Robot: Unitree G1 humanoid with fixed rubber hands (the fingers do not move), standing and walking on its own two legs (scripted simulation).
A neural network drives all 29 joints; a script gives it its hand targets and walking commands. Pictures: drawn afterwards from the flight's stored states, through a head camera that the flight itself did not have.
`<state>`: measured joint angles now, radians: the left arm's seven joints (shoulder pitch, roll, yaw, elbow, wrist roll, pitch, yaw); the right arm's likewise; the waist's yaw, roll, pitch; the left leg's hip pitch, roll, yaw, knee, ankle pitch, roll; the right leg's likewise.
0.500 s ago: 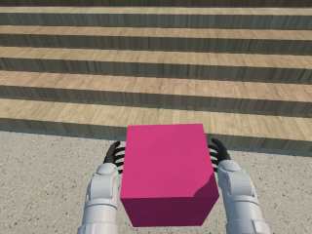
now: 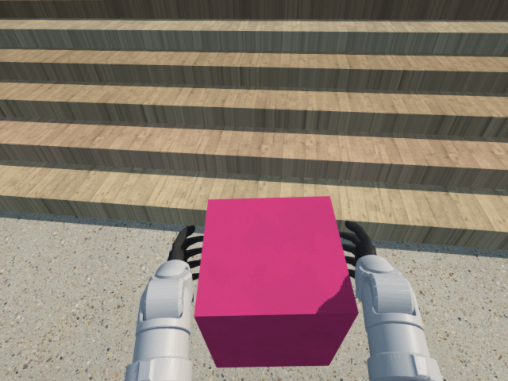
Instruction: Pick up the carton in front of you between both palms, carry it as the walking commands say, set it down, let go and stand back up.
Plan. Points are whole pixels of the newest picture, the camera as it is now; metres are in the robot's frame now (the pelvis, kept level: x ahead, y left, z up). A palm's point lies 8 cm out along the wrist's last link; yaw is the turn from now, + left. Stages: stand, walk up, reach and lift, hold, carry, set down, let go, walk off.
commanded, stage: hold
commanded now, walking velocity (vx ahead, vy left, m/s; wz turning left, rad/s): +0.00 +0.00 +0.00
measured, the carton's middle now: (270, 285) +0.30 +0.00 -0.03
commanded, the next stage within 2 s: carry in 0.26 s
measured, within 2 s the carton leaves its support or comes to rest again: neither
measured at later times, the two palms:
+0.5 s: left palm (196, 232) +0.34 +0.12 +0.08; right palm (377, 236) +0.33 -0.18 +0.07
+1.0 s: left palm (228, 161) +0.54 +0.08 +0.07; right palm (373, 167) +0.51 -0.22 +0.07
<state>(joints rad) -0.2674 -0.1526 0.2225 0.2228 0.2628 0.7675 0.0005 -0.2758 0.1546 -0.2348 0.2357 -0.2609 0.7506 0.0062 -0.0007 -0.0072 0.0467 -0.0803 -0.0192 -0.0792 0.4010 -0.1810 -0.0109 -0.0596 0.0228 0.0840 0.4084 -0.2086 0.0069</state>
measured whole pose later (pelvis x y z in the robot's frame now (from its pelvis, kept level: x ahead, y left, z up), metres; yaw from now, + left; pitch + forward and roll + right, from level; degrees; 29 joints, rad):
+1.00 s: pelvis +0.30 -0.05 -0.02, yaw -3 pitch +4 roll +0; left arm 0.06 -0.13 0.06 -0.50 -0.01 1.14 0.19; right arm 0.07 0.13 -0.04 -0.53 0.02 1.16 -0.19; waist -0.03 0.03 -0.15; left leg -0.01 0.10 0.17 0.44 -0.47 -0.05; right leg -0.49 -0.06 -0.22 0.52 -0.16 -0.02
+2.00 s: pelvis +0.93 -0.09 -0.02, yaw -3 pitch +8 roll +1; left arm -0.60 -0.14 0.30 -0.16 0.01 1.02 0.22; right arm -0.55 0.10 -0.29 -0.22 0.03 1.03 -0.21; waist 0.00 0.00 0.01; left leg -0.38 0.02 0.10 1.07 -0.40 0.04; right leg -0.33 0.00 -0.11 0.53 -0.27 -0.07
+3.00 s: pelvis +1.71 -0.13 +0.31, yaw -3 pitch +3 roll +4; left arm -0.85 -0.07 0.44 0.09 0.00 1.18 0.20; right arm -0.83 0.11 -0.40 0.04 -0.11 1.23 -0.23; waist -0.04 -0.01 0.00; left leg -0.67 -0.07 0.21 0.90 -0.28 0.17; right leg -0.56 0.07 0.10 1.69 -0.25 -0.06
